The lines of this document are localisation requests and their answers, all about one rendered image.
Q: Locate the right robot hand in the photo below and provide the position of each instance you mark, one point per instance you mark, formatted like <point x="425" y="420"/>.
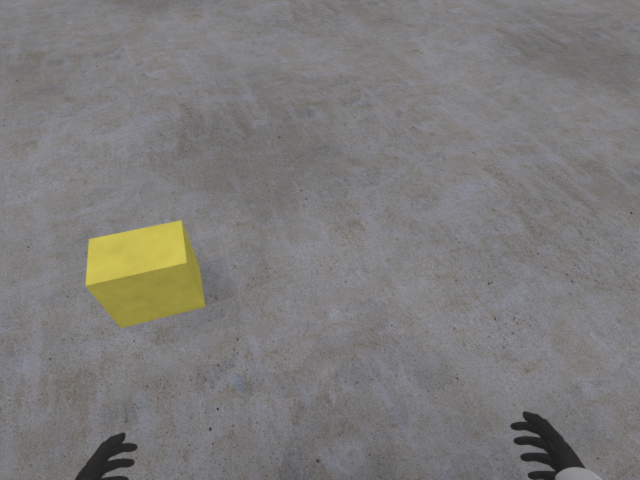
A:
<point x="560" y="455"/>

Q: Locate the carton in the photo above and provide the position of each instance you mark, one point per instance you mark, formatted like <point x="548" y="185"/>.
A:
<point x="145" y="274"/>

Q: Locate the left robot hand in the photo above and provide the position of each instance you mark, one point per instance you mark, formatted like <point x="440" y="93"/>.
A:
<point x="98" y="464"/>

